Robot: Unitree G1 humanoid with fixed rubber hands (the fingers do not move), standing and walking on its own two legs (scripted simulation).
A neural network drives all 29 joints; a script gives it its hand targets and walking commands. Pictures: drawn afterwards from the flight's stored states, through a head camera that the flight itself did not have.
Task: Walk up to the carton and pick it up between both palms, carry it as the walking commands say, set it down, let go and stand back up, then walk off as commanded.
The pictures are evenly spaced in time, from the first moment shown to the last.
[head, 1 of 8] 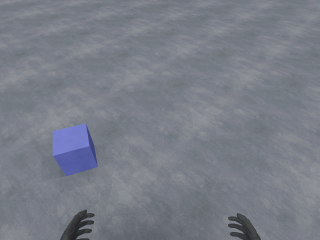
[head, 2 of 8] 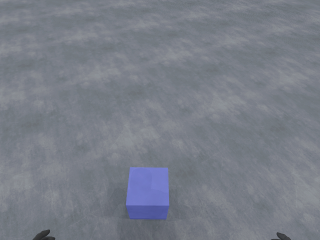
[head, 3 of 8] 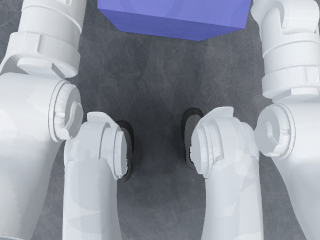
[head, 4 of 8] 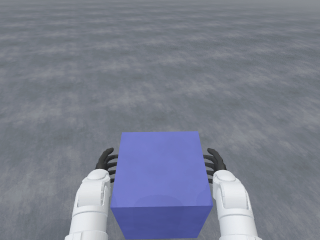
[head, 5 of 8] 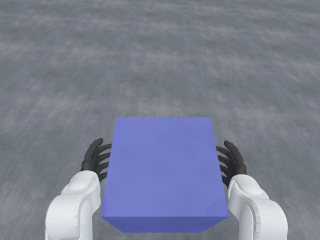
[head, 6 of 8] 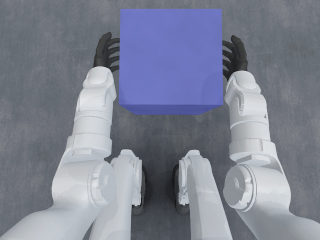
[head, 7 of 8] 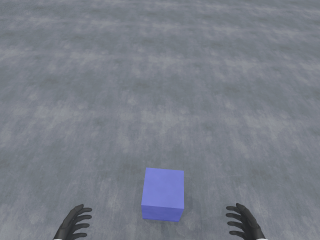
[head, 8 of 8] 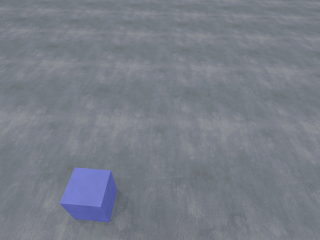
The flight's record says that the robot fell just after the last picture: no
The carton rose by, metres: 0.68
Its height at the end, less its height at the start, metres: +0.00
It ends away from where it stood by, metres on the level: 2.43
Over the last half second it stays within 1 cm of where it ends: yes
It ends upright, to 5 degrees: yes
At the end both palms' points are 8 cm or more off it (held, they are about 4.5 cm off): yes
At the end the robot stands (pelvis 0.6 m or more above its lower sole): yes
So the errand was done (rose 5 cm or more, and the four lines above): yes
